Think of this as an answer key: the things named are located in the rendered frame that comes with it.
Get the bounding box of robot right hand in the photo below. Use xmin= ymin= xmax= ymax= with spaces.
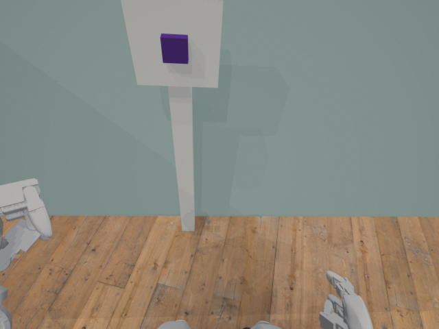
xmin=320 ymin=271 xmax=373 ymax=329

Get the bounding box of panel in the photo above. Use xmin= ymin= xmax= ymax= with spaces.
xmin=121 ymin=0 xmax=224 ymax=231

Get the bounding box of robot left hand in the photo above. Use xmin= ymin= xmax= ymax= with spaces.
xmin=0 ymin=178 xmax=53 ymax=273

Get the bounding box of robot right shin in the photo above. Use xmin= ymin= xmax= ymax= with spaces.
xmin=251 ymin=321 xmax=270 ymax=328

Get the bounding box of button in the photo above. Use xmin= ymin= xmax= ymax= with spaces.
xmin=161 ymin=34 xmax=189 ymax=64

